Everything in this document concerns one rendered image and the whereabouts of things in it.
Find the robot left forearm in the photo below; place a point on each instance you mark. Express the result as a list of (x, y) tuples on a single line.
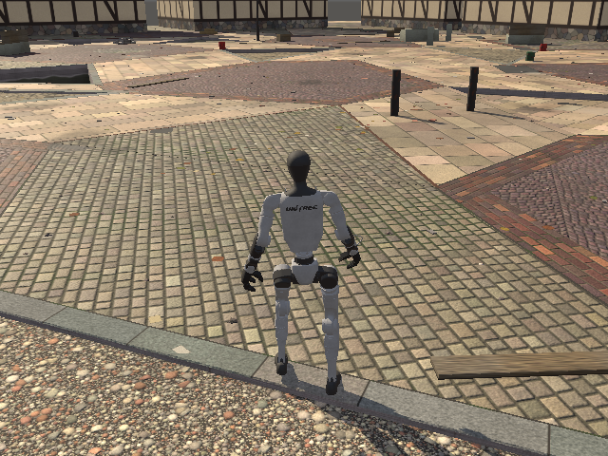
[(254, 256)]

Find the humanoid robot torso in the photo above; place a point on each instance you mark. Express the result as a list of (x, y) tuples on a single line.
[(302, 227)]

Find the robot left hand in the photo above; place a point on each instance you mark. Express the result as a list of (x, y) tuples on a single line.
[(246, 277)]

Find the right robot upper arm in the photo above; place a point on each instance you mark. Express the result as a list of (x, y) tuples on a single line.
[(337, 214)]

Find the robot right hand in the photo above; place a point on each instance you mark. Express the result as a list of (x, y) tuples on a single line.
[(356, 259)]

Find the robot head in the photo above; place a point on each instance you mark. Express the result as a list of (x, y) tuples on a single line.
[(298, 163)]

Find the left robot upper arm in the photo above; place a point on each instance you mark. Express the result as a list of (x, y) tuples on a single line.
[(270, 203)]

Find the robot right forearm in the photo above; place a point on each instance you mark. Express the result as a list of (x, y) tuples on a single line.
[(350, 244)]

